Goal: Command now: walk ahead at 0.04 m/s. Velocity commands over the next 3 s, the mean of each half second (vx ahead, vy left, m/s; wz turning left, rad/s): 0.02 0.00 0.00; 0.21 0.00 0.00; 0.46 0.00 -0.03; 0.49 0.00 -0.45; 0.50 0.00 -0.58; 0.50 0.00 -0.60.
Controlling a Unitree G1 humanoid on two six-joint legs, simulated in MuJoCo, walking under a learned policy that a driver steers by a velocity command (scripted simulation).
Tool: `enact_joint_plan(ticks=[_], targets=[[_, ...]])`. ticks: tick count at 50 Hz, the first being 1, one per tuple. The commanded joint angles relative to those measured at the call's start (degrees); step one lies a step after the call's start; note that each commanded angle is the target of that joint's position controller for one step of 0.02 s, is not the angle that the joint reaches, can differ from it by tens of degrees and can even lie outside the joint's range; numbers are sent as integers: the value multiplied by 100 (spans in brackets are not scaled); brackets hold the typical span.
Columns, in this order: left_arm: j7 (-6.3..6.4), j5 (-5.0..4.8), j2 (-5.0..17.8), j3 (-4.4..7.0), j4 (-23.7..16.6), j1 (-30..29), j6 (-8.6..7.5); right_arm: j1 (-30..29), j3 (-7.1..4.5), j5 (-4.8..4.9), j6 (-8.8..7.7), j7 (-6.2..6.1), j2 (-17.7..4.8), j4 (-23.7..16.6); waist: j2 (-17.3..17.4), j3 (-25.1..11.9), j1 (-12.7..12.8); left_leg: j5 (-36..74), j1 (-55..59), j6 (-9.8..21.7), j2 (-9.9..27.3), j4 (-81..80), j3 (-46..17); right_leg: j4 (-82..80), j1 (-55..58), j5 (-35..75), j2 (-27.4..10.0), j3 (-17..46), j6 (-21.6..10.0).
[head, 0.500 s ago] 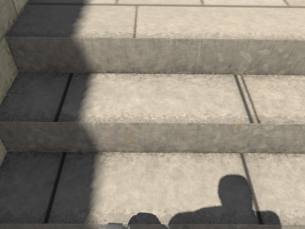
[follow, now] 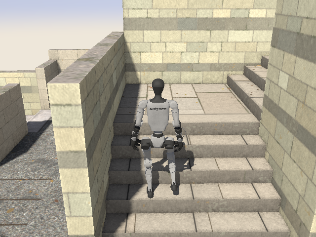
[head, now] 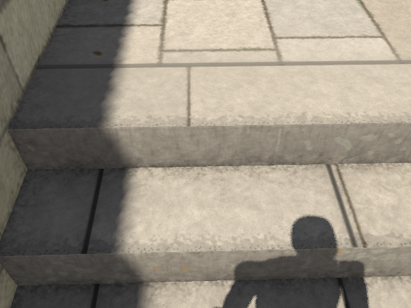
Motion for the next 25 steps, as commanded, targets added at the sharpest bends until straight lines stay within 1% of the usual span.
enact_joint_plan(ticks=[1,2,3,4,5,6,7,8,9,11,12,14,16,18,25], targets=[[-75,49,325,62,7,746,-142,-1481,-106,4,-302,165,-731,-920,394,46,591,521,-664,283,950,-1310,-674,-1193,2431,74,94,-567,373],[-47,0,316,57,-76,644,-200,-1332,-107,52,-271,234,-666,-810,287,232,547,328,-278,399,1121,-1116,-868,-2101,2402,196,102,-617,349],[65,-31,344,56,-180,568,-225,-1126,-69,85,-271,318,-494,-654,327,279,573,622,-26,571,1342,-916,-1258,-2789,2540,623,82,-550,262],[175,-84,313,39,-223,507,-228,-901,-18,230,-238,447,-278,-541,315,256,558,727,376,550,1384,-707,-1413,-3633,2532,895,26,-555,95],[237,-112,387,8,-321,339,-239,-431,-58,271,-179,529,-233,-425,302,181,222,476,799,375,1182,-522,-1290,-3977,2506,1200,36,-443,-199],[226,-179,675,23,-497,-174,-244,441,-186,147,-167,460,-399,-248,-78,2,-460,101,1068,193,767,-491,-883,-3867,2504,1483,130,-358,-659],[176,-217,615,50,-555,-412,-239,359,-204,48,-189,373,-546,-249,-118,5,-374,-226,1182,71,602,-512,-612,-3969,2276,786,136,-363,-879],[138,-220,317,6,-493,-396,-226,-287,-207,-36,-170,326,-615,-425,-14,213,-139,-562,1175,58,603,-620,-532,-4181,1949,-134,217,-376,-838],[118,-218,201,-12,-463,-386,-229,-618,-213,-62,-149,300,-583,-508,49,351,-37,-722,1038,72,656,-782,-601,-4256,1964,-358,271,-395,-774],[106,-176,316,24,-398,-232,-198,-632,-227,19,-131,273,-553,-446,191,276,85,-685,902,98,638,-922,-605,-4297,2320,-277,285,-401,-764],[111,-153,330,26,-351,-144,-195,-656,-218,30,-138,268,-494,-440,242,204,131,-390,975,99,618,-895,-555,-4320,2440,-87,266,-428,-777],[110,-139,254,2,-329,-117,-196,-702,-228,34,-150,239,-457,-455,223,45,159,63,1131,80,624,-825,-518,-4309,2601,242,268,-488,-796],[96,-151,215,-9,-338,-143,-185,-689,-238,31,-144,209,-442,-442,205,-1,164,177,1153,44,633,-815,-515,-4311,2692,407,258,-503,-823],[85,-144,209,-8,-335,-135,-179,-609,-250,21,-131,184,-434,-402,194,15,157,176,1121,14,633,-820,-511,-4324,2763,498,246,-496,-845],[65,-137,178,12,-413,-183,-204,-416,-260,41,-81,99,-404,-278,163,47,95,124,1014,-82,648,-826,-484,-4389,2990,739,256,-494,-892]])
Next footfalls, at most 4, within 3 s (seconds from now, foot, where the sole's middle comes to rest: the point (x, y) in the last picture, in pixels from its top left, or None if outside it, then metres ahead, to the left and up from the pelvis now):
0.08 right None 0.12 -0.15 -0.75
1.22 right None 0.40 -0.12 -0.58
1.74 left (178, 212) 0.68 0.10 -0.42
2.32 right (289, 104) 0.94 -0.23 -0.25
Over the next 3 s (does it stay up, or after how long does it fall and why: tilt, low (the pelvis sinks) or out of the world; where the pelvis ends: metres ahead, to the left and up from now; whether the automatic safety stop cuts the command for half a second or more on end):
stays up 1.16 -0.24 0.53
